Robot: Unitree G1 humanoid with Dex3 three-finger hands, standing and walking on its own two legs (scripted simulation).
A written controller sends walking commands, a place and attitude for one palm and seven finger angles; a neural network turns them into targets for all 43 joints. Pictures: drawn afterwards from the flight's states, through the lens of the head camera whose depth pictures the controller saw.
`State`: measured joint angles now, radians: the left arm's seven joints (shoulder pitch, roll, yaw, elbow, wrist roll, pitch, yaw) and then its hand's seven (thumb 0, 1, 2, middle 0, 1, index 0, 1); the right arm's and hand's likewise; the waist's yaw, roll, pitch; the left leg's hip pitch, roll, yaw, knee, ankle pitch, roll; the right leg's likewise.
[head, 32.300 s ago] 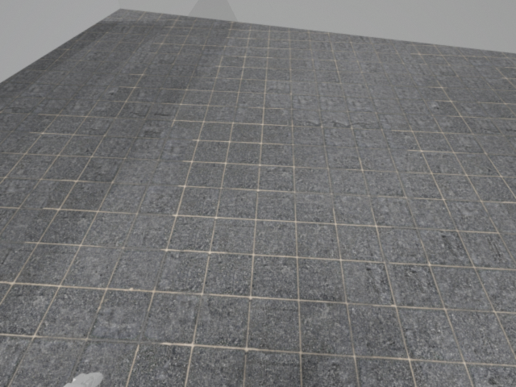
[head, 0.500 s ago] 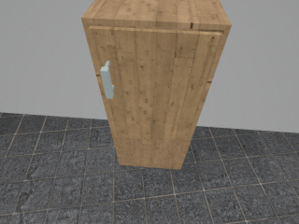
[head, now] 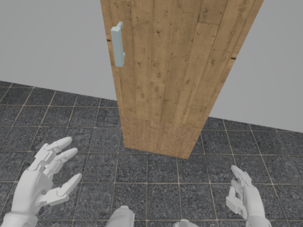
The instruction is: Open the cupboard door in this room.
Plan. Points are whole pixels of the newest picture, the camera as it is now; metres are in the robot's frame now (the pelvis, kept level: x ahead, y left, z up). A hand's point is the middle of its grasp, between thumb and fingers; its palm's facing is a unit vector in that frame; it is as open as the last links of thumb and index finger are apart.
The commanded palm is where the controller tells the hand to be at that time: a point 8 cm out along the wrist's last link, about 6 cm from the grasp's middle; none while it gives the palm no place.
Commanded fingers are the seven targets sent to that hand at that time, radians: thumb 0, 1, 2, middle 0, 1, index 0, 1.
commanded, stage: raise the hand with hooked fingers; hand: left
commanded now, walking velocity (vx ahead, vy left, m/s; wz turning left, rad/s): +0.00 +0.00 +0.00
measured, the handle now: (119, 44) +0.61 +0.18 +0.14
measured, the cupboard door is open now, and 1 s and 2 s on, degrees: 0 0 0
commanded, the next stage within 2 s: move the hooked fingers beside the handle in 1.54 s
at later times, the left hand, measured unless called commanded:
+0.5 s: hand (49, 149) +0.25 +0.26 +0.10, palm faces -0.05 -1.00 -0.05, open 12.5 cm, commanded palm +0.23 +0.31 +0.11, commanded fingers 0.00 -0.36 0.36 -0.29 -1.11 -0.29 -1.11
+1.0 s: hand (29, 112) +0.30 +0.31 +0.15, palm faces -0.03 -1.00 -0.04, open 14.0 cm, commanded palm +0.28 +0.36 +0.16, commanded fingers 0.00 -0.50 0.30 -0.30 -1.20 -0.30 -1.20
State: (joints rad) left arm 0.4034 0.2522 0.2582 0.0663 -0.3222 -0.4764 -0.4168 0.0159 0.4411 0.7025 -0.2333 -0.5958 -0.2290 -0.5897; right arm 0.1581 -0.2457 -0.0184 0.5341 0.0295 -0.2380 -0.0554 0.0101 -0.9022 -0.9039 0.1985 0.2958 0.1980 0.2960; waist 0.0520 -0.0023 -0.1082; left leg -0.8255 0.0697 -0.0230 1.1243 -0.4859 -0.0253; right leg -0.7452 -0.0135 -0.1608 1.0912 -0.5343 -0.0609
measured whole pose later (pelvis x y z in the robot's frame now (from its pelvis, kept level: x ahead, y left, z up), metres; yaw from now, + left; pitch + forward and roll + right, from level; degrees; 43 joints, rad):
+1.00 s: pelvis +0.02 +0.04 +0.05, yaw -1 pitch +5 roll -2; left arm -0.05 0.44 0.42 0.35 -0.35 -0.16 -0.53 -0.01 -0.50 0.30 -0.30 -1.20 -0.30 -1.19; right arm 0.26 -0.26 0.07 0.57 0.05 -0.22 -0.09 0.01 -0.90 -0.90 0.20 0.30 0.20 0.30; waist 0.02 0.02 -0.04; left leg -0.50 0.03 0.04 0.78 -0.36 0.03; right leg -0.43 -0.03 -0.10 0.72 -0.37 0.00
